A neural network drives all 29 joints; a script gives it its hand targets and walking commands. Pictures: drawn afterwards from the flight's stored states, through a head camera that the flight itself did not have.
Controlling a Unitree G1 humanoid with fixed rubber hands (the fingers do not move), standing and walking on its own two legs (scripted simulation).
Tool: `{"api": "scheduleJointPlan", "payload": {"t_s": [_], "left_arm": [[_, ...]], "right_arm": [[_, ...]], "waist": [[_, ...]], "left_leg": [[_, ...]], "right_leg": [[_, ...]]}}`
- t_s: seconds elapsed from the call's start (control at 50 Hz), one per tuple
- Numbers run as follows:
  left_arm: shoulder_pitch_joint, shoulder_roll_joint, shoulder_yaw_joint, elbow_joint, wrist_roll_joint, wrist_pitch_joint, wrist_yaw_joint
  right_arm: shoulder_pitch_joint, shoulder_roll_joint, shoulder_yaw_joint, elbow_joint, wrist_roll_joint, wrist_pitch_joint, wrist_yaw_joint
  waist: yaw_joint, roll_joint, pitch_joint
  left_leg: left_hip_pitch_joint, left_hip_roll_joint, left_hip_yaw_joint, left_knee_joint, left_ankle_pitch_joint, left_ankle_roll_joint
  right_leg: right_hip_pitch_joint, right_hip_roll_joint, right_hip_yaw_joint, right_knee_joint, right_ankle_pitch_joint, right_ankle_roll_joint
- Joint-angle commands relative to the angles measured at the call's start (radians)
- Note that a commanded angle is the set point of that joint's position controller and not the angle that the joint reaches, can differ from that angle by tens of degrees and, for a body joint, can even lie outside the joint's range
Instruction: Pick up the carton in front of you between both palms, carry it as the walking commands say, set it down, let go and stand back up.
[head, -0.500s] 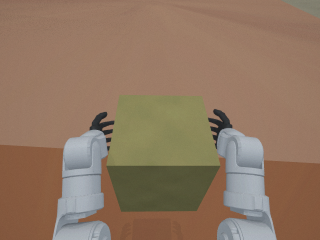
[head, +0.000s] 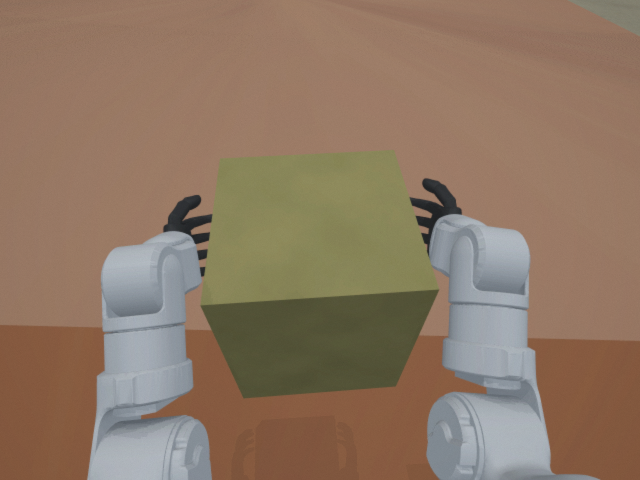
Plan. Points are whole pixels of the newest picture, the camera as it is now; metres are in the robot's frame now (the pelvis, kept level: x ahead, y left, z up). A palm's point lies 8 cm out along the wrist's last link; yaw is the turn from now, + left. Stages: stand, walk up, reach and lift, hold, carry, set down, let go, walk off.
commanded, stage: carry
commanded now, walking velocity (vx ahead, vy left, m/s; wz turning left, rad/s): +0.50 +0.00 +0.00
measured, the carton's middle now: (314, 281) +0.35 +0.00 +0.10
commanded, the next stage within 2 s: none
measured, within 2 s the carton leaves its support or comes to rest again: neither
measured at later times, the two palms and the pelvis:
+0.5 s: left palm (209, 119) +0.59 +0.16 +0.19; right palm (393, 97) +0.65 -0.13 +0.21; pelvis +0.25 -0.05 +0.06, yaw +2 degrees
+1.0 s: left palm (273, 13) +0.94 +0.08 +0.26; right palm (416, 14) +0.94 -0.22 +0.27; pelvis +0.57 -0.05 +0.09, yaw +2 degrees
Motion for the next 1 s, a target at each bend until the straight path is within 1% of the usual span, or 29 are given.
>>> {"api": "scheduleJointPlan", "payload": {"t_s": [0.0, 0.04, 0.08, 0.12, 0.14, 0.16, 0.18, 0.2, 0.22, 0.3, 0.36, 0.4, 0.48, 0.5, 0.56, 0.58, 0.6, 0.62, 0.64, 0.66, 0.7, 0.76, 0.84, 0.88, 0.9, 0.92, 0.94, 0.96, 0.98], "left_arm": [[-0.809, -0.881, -0.482, -0.115, -0.225, -0.069, -0.078], [-0.712, -0.83, -0.463, -0.038, -0.157, -0.067, -0.053], [-0.66, -0.767, -0.434, -0.035, -0.077, -0.046, -0.042], [-0.592, -0.791, -0.46, -0.009, -0.068, -0.033, -0.05], [-0.603, -0.812, -0.459, 0.024, -0.069, -0.025, -0.063], [-0.639, -0.806, -0.452, 0.021, -0.09, -0.02, -0.071], [-0.642, -0.85, -0.474, 0.021, -0.097, -0.025, -0.085], [-0.713, -0.825, -0.482, -0.009, -0.135, -0.03, -0.093], [-0.807, -0.913, -0.569, -0.098, -0.205, -0.029, -0.112], [-1.038, -1.063, -0.761, -0.218, -0.408, -0.079, -0.174], [-1.079, -1.085, -0.775, -0.259, -0.469, -0.095, -0.182], [-0.985, -1.057, -0.758, -0.279, -0.482, -0.103, -0.171], [-0.886, -0.98, -0.69, -0.225, -0.419, -0.069, -0.158], [-0.907, -1.006, -0.715, -0.272, -0.423, -0.066, -0.156], [-0.829, -0.941, -0.651, -0.161, -0.358, -0.035, -0.147], [-0.836, -0.919, -0.653, -0.223, -0.346, -0.033, -0.139], [-0.828, -0.939, -0.647, -0.212, -0.314, -0.025, -0.13], [-0.81, -0.919, -0.632, -0.222, -0.296, -0.014, -0.133], [-0.749, -0.935, -0.594, -0.105, -0.279, -0.004, -0.137], [-0.757, -0.919, -0.551, -0.053, -0.252, -0.009, -0.13], [-0.657, -0.885, -0.467, 0.005, -0.182, -0.019, -0.136], [-0.72, -0.862, -0.456, -0.118, -0.117, -0.065, -0.116], [-0.733, -0.731, -0.51, -0.182, -0.104, -0.056, -0.089], [-0.654, -0.737, -0.511, -0.122, -0.093, -0.039, -0.087], [-0.617, -0.688, -0.476, -0.047, -0.074, -0.024, -0.086], [-0.569, -0.73, -0.496, -0.064, -0.072, -0.028, -0.087], [-0.54, -0.692, -0.471, 0.064, -0.076, -0.013, -0.093], [-0.599, -0.766, -0.5, -0.039, -0.114, -0.028, -0.1], [-0.738, -0.885, -0.569, -0.106, -0.172, -0.037, -0.116]], "right_arm": [[-0.761, 0.908, 0.68, -0.189, 0.409, 0.028, 0.13], [-0.826, 0.904, 0.738, -0.259, 0.498, 0.01, 0.136], [-0.769, 0.815, 0.701, -0.201, 0.468, 0.03, 0.128], [-0.751, 0.841, 0.681, -0.217, 0.466, 0.026, 0.124], [-0.762, 0.845, 0.694, -0.214, 0.452, 0.03, 0.124], [-0.757, 0.833, 0.666, -0.205, 0.433, 0.035, 0.117], [-0.803, 0.847, 0.664, -0.25, 0.425, 0.033, 0.119], [-0.704, 0.829, 0.609, -0.103, 0.366, 0.051, 0.114], [-0.625, 0.859, 0.543, -0.059, 0.306, 0.041, 0.108], [-0.613, 0.855, 0.474, -0.029, 0.209, 0.006, 0.115], [-0.646, 0.779, 0.527, -0.11, 0.153, -0.03, 0.101], [-0.586, 0.746, 0.537, -0.178, 0.151, -0.018, 0.094], [-0.536, 0.729, 0.551, -0.128, 0.151, 0.02, 0.089], [-0.569, 0.768, 0.586, -0.186, 0.186, 0.024, 0.098], [-0.563, 0.754, 0.576, -0.096, 0.203, 0.06, 0.095], [-0.517, 0.774, 0.572, -0.095, 0.216, 0.062, 0.105], [-0.532, 0.809, 0.596, -0.091, 0.241, 0.067, 0.115], [-0.486, 0.769, 0.602, -0.061, 0.232, 0.067, 0.117], [-0.543, 0.794, 0.61, -0.133, 0.258, 0.061, 0.116], [-0.596, 0.82, 0.643, -0.103, 0.282, 0.066, 0.116], [-0.647, 0.89, 0.707, -0.191, 0.343, 0.049, 0.12], [-0.882, 1.032, 0.85, -0.323, 0.513, 0.007, 0.156], [-0.723, 0.92, 0.764, -0.233, 0.494, 0.008, 0.132], [-0.649, 0.86, 0.721, -0.168, 0.451, 0.029, 0.122], [-0.603, 0.839, 0.714, -0.122, 0.434, 0.037, 0.116], [-0.612, 0.855, 0.687, -0.132, 0.414, 0.044, 0.116], [-0.6, 0.809, 0.654, -0.131, 0.381, 0.05, 0.114], [-0.608, 0.832, 0.616, -0.082, 0.346, 0.063, 0.114], [-0.671, 0.888, 0.624, -0.109, 0.36, 0.04, 0.123]], "waist": [[-0.096, 0.054, -0.233], [-0.117, 0.114, -0.241], [-0.031, 0.136, -0.247], [0.092, 0.207, -0.344], [0.17, 0.122, -0.442], [0.216, -0.006, -0.509], [0.218, -0.29, -0.499], [0.151, -0.313, -0.515], [0.089, -0.052, -0.453], [0.067, 0.151, -0.346], [0.051, 0.035, -0.32], [0.096, 0.061, -0.288], [0.059, -0.062, -0.334], [0.096, -0.057, -0.362], [0.093, -0.085, -0.428], [-0.025, -0.07, -0.51], [-0.062, 0.02, -0.537], [-0.086, 0.335, -0.63], [-0.109, 0.379, -0.598], [-0.1, 0.267, -0.497], [-0.071, -0.038, -0.423], [-0.058, -0.016, -0.36], [-0.068, 0.211, -0.308], [0.043, 0.244, -0.361], [0.081, 0.136, -0.388], [0.162, -0.016, -0.491], [0.107, -0.367, -0.513], [0.087, -0.218, -0.48], [0.121, -0.067, -0.412]], "left_leg": [[0.629, 0.321, -0.401, -0.183, 0.583, 0.198], [0.595, 0.282, -0.33, -0.227, 0.628, 0.173], [0.257, 0.232, -0.206, -0.278, 0.538, 0.141], [0.085, 0.213, -0.062, -0.054, 1.072, 0.088], [0.021, 0.211, 0.004, 0.144, 1.184, 0.047], [-0.163, 0.14, 0.009, 0.49, 1.006, -0.012], [-0.445, -0.054, -0.017, 0.832, 0.096, -0.042], [-0.522, -0.098, -0.172, 1.129, -0.046, -0.024], [-0.622, -0.013, -0.243, 1.205, -0.001, 0.001], [-0.598, 0.116, -0.159, 0.924, 0.08, 0.011], [-0.547, 0.132, -0.057, 0.76, 0.136, -0.006], [-0.555, 0.158, -0.051, 0.656, 0.235, -0.004], [-0.389, 0.126, -0.016, 0.344, 0.387, -0.002], [-0.424, 0.092, 0.033, 0.29, 0.347, -0.005], [-0.232, -0.057, 0.146, 0.022, 0.149, 0.015], [0.047, -0.038, 0.131, -0.061, 0.244, 0.03], [0.344, 0.101, -0.063, -0.066, 0.225, 0.098], [0.627, 0.353, -0.449, -0.033, 0.379, 0.212], [0.635, 0.382, -0.698, -0.158, 0.452, 0.316], [0.622, 0.421, -0.714, -0.12, 0.648, 0.352], [0.444, 0.364, -0.529, -0.106, 0.397, 0.261], [0.301, 0.359, -0.405, -0.204, 0.216, 0.194], [0.165, 0.296, -0.24, -0.211, 0.246, 0.157], [-0.009, 0.264, -0.125, -0.096, 0.383, 0.092], [-0.076, 0.199, 0.001, 0.11, 0.502, 0.044], [-0.297, 0.152, 0.033, 0.424, 0.398, -0.012], [-0.559, -0.015, -0.026, 0.702, -0.056, -0.066], [-0.635, 0.031, -0.128, 0.844, -0.042, -0.052], [-0.724, 0.061, -0.125, 0.925, -0.082, -0.054]], "right_leg": [[-0.719, -0.04, 0.0, 0.304, -0.151, -0.017], [-0.705, -0.014, -0.099, 0.17, -0.143, -0.015], [-0.314, -0.005, -0.117, -0.032, 0.044, -0.03], [0.095, 0.113, -0.254, -0.148, 0.256, -0.029], [0.315, 0.151, -0.288, -0.2, 0.299, -0.043], [0.531, 0.092, -0.089, -0.295, 0.262, -0.134], [0.632, -0.171, 0.432, -0.505, 0.202, -0.278], [0.602, -0.294, 0.745, -0.636, 0.377, -0.343], [0.564, -0.303, 0.712, -0.553, 0.472, -0.328], [0.305, -0.265, 0.488, -0.577, 0.249, -0.208], [0.219, -0.235, 0.319, -0.661, 0.282, -0.185], [0.22, -0.258, 0.325, -0.677, 0.38, -0.244], [0.233, -0.217, 0.119, -0.705, 0.435, -0.179], [0.331, -0.207, 0.116, -0.674, 0.493, -0.183], [0.445, -0.168, 0.014, -0.391, 1.16, -0.144], [0.335, -0.153, -0.049, -0.233, 1.24, -0.101], [0.006, -0.124, -0.034, -0.047, 0.975, -0.054], [-0.31, -0.011, -0.031, 0.135, 0.328, -0.01], [-0.535, 0.096, 0.041, 0.393, 0.082, -0.005], [-0.697, 0.048, 0.125, 0.565, -0.04, -0.014], [-0.64, -0.021, 0.126, 0.513, 0.054, -0.034], [-0.591, -0.064, 0.085, 0.292, 0.072, -0.032], [-0.306, -0.039, -0.004, -0.147, 0.179, -0.02], [0.046, 0.028, -0.064, -0.308, 0.298, -0.022], [0.221, 0.077, -0.14, -0.371, 0.26, -0.041], [0.497, -0.052, 0.127, -0.415, 0.17, -0.107], [0.563, -0.305, 0.699, -0.624, 0.194, -0.268], [0.558, -0.333, 0.827, -0.637, 0.349, -0.317], [0.555, -0.324, 0.713, -0.538, 0.548, -0.332]]}}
